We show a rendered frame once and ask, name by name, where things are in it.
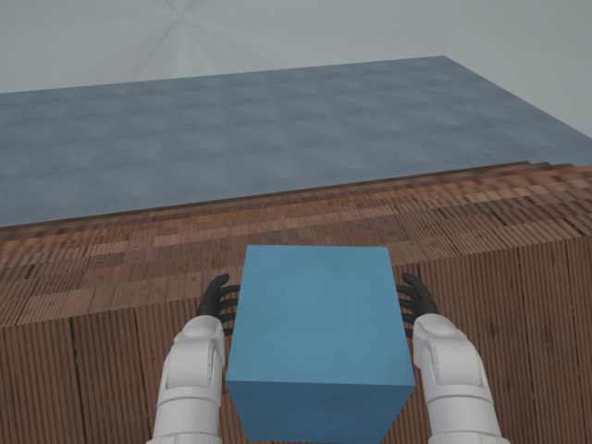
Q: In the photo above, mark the carton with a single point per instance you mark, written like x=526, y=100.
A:
x=318, y=352

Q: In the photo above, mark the robot left hand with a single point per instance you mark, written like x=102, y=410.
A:
x=210, y=304

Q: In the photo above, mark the right robot forearm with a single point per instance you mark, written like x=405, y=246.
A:
x=457, y=394

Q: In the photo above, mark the left robot forearm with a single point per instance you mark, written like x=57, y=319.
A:
x=190, y=390

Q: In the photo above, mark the robot right hand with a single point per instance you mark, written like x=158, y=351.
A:
x=422, y=304

